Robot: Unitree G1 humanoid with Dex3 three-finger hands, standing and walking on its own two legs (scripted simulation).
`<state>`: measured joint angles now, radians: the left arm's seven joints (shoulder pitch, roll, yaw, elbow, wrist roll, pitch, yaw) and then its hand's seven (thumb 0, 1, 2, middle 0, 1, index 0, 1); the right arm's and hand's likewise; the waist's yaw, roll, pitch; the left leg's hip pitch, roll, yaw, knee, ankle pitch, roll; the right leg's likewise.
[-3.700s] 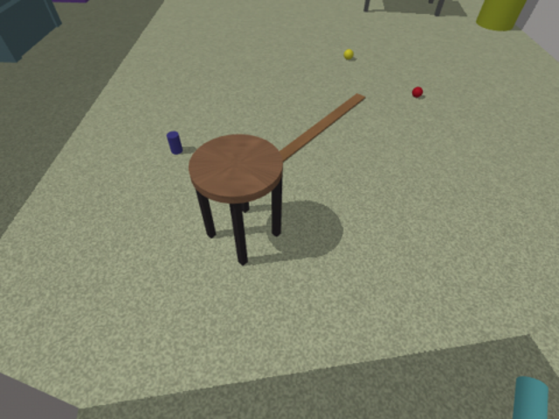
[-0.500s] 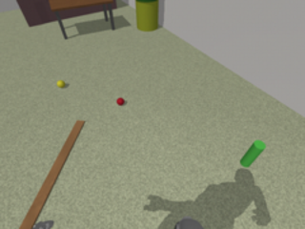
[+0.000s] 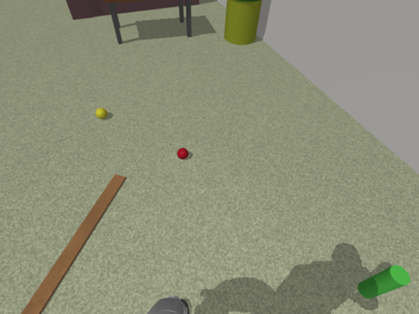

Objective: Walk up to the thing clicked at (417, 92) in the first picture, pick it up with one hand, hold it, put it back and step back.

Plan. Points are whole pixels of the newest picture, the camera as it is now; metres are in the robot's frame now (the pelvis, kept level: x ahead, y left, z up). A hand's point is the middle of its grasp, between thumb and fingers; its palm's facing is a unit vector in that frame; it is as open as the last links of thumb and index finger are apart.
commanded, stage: walk up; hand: left
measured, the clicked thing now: (182, 153) +1.08 +0.25 -0.73
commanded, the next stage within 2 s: none
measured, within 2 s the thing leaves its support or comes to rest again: neither
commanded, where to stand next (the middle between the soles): +0.68 +0.00 m, yaw -2 degrees
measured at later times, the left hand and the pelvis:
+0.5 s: hand (119, 228) +0.31 +0.26 -0.12, palm faces -0.07 -0.91 -0.42, open 7.4 cm; pelvis +0.21 -0.03 -0.01, yaw -2 degrees
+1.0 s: hand (127, 197) +0.42 +0.28 -0.16, palm faces -0.03 -0.93 -0.36, open 7.4 cm; pelvis +0.39 +0.00 -0.01, yaw +0 degrees
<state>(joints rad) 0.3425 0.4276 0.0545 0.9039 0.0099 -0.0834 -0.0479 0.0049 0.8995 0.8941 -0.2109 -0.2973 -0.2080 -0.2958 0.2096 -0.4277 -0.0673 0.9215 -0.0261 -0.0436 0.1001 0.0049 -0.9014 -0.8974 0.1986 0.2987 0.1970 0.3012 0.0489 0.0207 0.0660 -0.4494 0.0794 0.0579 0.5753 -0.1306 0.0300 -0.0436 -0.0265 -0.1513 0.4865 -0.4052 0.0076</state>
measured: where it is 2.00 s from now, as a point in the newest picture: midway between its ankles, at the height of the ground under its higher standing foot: (215, 221)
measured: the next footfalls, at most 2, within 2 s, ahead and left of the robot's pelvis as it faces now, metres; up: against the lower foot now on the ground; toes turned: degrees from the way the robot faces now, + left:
left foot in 0.02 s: +0.17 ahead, +0.12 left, +0.00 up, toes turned +5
right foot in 0.48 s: +0.36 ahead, -0.15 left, +0.00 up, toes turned -7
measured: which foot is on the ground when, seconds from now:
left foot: up 0.00-0.00, down 0.02-0.50, up 0.52-0.92, down 0.94-1.00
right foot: down 0.00-0.04, up 0.06-0.46, down 0.48-0.96, up 0.98-1.00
